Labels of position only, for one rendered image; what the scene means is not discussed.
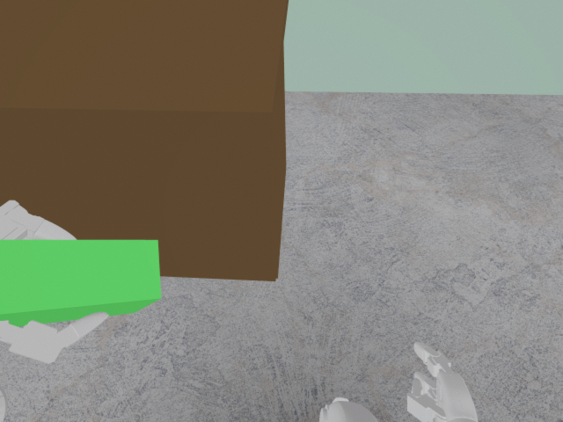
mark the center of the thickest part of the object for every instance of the robot right hand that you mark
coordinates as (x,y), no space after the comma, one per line
(441,401)

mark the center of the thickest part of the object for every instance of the robot left hand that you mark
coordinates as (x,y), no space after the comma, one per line
(36,340)

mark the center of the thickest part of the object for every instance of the table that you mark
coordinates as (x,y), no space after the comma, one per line
(150,120)

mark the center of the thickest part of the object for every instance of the sponge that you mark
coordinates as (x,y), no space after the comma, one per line
(51,281)

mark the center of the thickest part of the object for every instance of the right robot thigh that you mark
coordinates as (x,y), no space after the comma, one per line
(344,411)

